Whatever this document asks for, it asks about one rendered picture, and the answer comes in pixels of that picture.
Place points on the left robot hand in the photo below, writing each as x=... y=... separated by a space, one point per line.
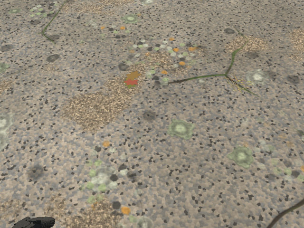
x=39 y=222

